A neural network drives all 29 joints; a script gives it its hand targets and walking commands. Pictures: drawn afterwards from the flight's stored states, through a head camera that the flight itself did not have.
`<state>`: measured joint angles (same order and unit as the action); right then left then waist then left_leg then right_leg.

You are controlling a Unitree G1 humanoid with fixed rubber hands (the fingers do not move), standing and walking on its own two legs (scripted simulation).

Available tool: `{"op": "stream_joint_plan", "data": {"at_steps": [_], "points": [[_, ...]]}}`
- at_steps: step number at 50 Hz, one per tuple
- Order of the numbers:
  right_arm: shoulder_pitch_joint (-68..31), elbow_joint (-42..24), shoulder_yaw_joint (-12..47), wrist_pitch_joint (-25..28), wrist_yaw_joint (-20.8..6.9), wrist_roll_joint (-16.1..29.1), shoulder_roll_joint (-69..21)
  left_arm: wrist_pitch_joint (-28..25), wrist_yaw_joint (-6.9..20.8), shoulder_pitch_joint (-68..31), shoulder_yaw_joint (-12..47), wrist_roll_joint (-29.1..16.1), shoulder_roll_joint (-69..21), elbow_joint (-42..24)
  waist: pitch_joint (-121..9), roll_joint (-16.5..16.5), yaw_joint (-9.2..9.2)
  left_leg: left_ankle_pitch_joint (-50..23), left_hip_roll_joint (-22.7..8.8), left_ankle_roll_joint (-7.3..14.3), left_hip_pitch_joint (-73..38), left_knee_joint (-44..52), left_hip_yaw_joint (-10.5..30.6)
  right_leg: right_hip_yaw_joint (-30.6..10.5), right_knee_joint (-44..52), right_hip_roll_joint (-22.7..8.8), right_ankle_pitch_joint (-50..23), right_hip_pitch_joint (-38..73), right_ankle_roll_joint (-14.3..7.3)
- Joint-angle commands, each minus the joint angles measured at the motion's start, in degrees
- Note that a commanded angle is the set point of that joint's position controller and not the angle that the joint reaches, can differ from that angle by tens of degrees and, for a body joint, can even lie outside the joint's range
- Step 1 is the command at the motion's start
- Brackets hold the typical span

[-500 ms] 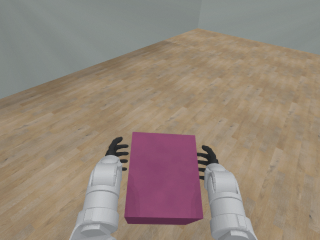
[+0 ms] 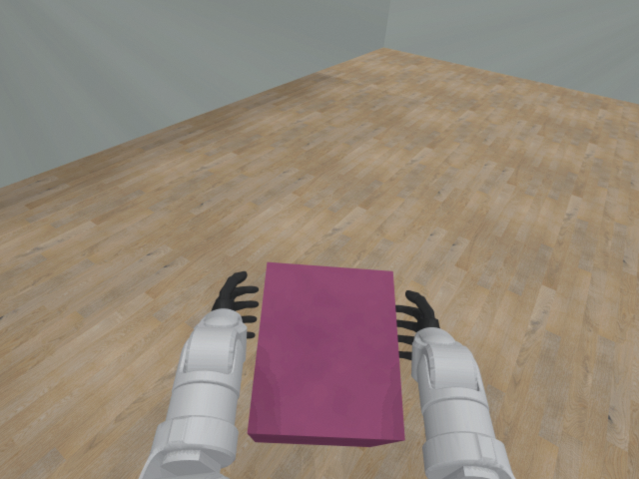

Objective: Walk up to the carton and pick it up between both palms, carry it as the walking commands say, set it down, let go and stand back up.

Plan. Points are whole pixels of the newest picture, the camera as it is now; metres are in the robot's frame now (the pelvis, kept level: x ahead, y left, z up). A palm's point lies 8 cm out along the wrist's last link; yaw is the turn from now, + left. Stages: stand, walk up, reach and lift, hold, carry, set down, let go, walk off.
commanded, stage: reach and lift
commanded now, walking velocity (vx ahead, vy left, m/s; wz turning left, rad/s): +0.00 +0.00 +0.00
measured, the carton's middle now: (321, 360) +0.32 +0.00 -0.04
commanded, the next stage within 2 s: hold in 0.36 s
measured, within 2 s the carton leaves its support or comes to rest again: neither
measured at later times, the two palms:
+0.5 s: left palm (224, 338) +0.29 +0.13 +0.06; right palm (433, 354) +0.28 -0.14 +0.05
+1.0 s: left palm (218, 337) +0.29 +0.14 +0.06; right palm (428, 354) +0.28 -0.13 +0.05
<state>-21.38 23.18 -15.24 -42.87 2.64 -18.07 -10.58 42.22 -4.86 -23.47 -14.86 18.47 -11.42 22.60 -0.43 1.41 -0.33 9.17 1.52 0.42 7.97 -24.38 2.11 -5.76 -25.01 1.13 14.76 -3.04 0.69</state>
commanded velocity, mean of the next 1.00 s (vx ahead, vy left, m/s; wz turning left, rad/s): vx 0.00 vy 0.00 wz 0.00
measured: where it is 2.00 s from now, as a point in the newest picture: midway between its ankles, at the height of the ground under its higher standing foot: outside the picture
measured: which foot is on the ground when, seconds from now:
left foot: down 0.00-1.00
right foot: down 0.00-1.00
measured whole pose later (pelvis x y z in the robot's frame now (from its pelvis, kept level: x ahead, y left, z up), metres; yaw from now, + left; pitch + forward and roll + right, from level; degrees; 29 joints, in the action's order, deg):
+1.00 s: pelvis +0.00 +0.00 +0.00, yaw +0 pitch -8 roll +0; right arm -17.1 19.7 -10.9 -44.9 2.7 -15.3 -9.3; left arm 44.0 -2.5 -18.9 -11.4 16.7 -9.8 18.2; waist -0.3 1.5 -1.1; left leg 9.0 1.3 0.2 7.0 -24.3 2.5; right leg -5.5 -25.0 1.4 14.6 -2.1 0.4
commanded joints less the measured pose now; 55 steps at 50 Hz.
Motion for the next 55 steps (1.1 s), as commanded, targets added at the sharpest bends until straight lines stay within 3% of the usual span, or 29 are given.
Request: {"op": "stream_joint_plan", "data": {"at_steps": [1, 22, 31, 55], "points": [[-37.5, -6.1, 29.2, 4.5, -16.0, 17.3, -55.2, -1.0, 16.5, -25.8, 29.3, -17.2, -63.1, 1.3, -16.1, -2.1, 0.29, -8.9, 1.7, -1.3, -15.7, 1.8, 3.7, -0.5, 5.4, 3.3, -6.9, -8.3, -2.2], [-31.3, -10.6, 32.9, 2.9, -15.2, 19.5, -58.2, -0.1, 18.3, -21.3, 32.5, -18.4, -59.7, -5.0, -13.3, -0.5, -0.07, -5.8, 2.4, -0.1, -14.2, 2.2, 2.7, -0.9, 6.7, 2.4, -5.2, -7.4, -1.3], [-32.2, -10.3, 32.8, 3.0, -15.0, 20.0, -58.6, -0.2, 18.7, -22.3, 32.6, -18.7, -59.2, -5.0, -12.5, -0.5, -0.44, -3.3, 2.4, 0.0, -13.2, 1.9, 2.4, -1.1, 6.8, 2.1, -2.4, -8.4, -1.3], [-31.1, -12.7, 33.3, 3.2, -15.6, 20.2, -56.5, 0.2, 18.1, -19.9, 33.5, -19.1, -60.7, -5.3, -13.6, -1.7, -0.56, -6.2, 1.9, -0.5, -14.2, 2.2, 2.9, -0.6, 6.0, 3.2, -4.0, -8.3, -2.2]]}}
